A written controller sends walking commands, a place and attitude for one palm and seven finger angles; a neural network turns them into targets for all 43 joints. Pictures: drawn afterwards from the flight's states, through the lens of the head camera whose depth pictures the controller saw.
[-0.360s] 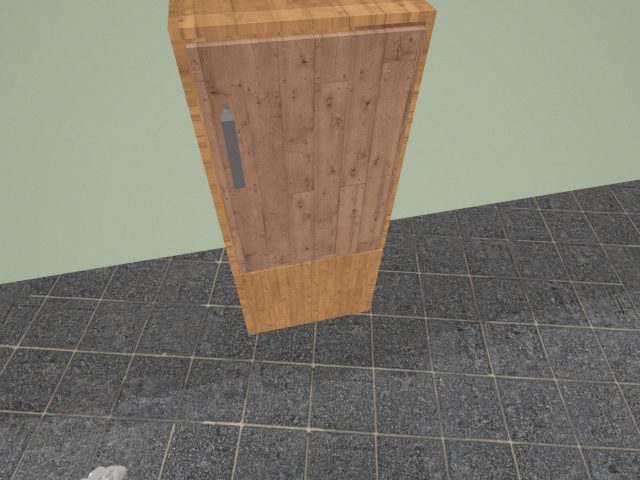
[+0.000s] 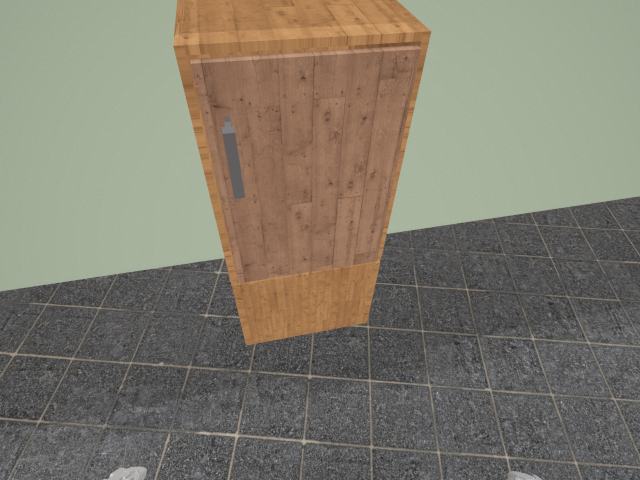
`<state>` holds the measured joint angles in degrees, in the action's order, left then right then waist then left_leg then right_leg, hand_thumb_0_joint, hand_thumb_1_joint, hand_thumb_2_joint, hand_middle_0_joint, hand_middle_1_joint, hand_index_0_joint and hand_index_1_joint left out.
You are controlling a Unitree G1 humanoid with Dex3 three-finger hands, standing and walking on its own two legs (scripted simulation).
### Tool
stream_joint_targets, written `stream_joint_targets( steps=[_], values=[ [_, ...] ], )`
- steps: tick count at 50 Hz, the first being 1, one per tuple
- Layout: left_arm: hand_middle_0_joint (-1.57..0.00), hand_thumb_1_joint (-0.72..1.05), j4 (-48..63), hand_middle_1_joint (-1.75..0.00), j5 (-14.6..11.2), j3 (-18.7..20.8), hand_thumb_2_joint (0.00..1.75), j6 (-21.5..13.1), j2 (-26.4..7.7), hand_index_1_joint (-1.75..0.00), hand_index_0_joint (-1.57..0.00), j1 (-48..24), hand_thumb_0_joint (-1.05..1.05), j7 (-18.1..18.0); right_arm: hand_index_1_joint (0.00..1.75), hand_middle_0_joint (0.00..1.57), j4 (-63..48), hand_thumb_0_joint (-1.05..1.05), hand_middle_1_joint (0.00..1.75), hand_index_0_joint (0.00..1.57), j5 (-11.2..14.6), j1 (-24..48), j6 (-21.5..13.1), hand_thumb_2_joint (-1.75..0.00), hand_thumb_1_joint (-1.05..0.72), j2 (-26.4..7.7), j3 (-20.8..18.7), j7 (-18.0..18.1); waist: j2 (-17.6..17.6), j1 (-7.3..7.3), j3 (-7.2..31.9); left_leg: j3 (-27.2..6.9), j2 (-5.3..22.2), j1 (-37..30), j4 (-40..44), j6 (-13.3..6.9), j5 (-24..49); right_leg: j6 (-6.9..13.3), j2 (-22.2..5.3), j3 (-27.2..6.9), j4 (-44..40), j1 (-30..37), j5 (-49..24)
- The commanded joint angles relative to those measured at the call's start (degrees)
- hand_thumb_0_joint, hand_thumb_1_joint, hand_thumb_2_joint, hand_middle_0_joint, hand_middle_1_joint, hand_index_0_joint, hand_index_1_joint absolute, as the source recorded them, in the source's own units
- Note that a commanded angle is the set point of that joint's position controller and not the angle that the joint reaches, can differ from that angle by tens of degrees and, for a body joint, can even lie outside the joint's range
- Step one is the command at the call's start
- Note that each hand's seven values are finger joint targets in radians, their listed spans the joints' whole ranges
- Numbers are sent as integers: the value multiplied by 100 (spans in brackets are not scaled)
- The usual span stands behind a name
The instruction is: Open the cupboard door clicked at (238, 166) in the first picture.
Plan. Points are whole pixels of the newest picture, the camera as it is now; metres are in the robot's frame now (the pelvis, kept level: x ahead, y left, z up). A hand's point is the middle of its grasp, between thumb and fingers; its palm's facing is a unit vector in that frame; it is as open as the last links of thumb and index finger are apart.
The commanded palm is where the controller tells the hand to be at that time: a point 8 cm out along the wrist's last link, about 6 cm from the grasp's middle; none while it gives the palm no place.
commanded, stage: stand and wait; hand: left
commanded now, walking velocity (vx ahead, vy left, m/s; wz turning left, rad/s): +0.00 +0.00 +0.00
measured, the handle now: (233, 158) +0.64 +0.21 +0.04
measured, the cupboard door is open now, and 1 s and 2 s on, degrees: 0 0 0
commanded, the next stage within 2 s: look at it before walking up in 0.72 s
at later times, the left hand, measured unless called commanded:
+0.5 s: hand out of the picture +0.05 +0.23 -0.15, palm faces -0.01 -0.95 -0.32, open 7.4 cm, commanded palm none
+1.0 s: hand out of the picture +0.04 +0.22 -0.16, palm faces -0.01 -0.95 -0.31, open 7.4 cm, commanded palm none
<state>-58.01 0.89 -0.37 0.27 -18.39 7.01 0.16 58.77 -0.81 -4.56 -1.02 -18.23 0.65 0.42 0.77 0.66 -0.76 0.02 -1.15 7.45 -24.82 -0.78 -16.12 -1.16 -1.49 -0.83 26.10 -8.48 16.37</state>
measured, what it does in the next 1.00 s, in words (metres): stands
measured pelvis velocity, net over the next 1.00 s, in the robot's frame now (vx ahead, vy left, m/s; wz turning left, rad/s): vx -0.02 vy -0.02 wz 0.00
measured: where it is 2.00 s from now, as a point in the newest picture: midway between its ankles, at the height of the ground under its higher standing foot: outside the picture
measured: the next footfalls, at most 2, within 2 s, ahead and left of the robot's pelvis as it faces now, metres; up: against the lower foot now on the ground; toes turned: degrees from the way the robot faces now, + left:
none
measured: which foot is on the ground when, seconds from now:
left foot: down 0.00-1.00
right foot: down 0.00-1.00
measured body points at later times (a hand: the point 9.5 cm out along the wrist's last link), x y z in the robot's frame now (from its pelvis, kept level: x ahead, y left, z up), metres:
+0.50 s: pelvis -0.02 -0.01 +0.00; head -0.01 -0.01 +0.45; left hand +0.05 +0.28 -0.13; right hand +0.05 -0.30 -0.13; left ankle -0.03 +0.11 -0.74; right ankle -0.03 -0.13 -0.74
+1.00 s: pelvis -0.02 -0.02 +0.01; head -0.02 -0.01 +0.46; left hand +0.04 +0.27 -0.13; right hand +0.05 -0.30 -0.13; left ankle -0.03 +0.11 -0.74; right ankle -0.03 -0.13 -0.74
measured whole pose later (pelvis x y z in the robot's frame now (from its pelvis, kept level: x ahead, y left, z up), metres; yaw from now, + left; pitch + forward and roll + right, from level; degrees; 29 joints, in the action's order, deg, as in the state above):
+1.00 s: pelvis -0.02 -0.02 +0.01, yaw +0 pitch -2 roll +0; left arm -62.6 0.8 0.0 -0.2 -17.8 8.7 0.2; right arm 64.2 -0.6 -8.2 -0.8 -17.9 0.8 0.4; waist 0.3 0.3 -1.5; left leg -0.5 0.3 7.0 -20.7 0.7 -12.1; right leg 0.1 -0.1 -0.2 21.7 -7.8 12.3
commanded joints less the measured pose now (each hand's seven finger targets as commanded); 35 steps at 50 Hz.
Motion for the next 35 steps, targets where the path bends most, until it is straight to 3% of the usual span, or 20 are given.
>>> stream_joint_targets(
  steps=[1,25,35],
  values=[
    [-20,90,329,-30,-20,277,90,-134,-1200,-30,-20,-201,0,-110,30,20,-306,0,30,20,3,213,-104,-90,-90,-1168,-298,84,-102,-41,431,-433,719,-98,354,-156,1930,270,-531,-328,-293,192,-1922],
    [-20,90,-77,-30,-32,236,90,-141,-1105,-30,-20,-121,0,-96,30,20,159,0,30,20,18,-86,-74,-90,-90,-1095,-217,64,-96,-47,106,-513,735,47,722,-74,1100,243,-511,-444,-732,65,-1081],
    [-20,90,-67,-30,-26,246,90,-165,-1076,-30,-20,-93,0,-100,30,20,183,0,30,20,16,-122,-83,-90,-90,-1057,-214,59,-45,-48,152,-509,749,4,726,-66,1164,249,-519,-476,-768,45,-1135]
  ],
)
